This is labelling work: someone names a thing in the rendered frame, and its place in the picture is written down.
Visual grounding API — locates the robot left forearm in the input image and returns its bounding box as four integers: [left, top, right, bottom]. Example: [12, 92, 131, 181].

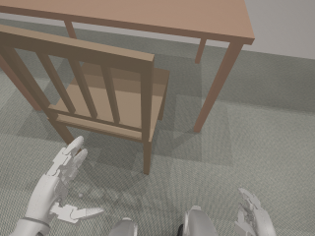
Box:
[8, 217, 51, 236]

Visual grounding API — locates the robot right thigh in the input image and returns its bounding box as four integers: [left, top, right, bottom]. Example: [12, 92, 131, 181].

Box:
[183, 209, 219, 236]

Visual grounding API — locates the table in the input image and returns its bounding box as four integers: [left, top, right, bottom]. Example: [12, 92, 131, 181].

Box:
[0, 0, 255, 133]

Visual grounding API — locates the robot thigh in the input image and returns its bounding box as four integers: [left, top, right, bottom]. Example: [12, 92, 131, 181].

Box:
[183, 209, 219, 236]
[108, 219, 138, 236]

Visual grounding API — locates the robot left thigh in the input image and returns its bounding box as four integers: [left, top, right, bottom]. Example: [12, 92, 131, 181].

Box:
[108, 219, 138, 236]

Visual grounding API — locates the robot left hand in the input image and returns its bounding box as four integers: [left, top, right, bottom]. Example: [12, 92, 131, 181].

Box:
[25, 136, 105, 226]

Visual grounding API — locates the chair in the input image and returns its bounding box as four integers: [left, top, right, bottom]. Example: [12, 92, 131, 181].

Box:
[0, 25, 170, 175]

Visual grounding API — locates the robot right hand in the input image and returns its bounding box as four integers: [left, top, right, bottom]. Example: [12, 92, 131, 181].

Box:
[234, 187, 277, 236]

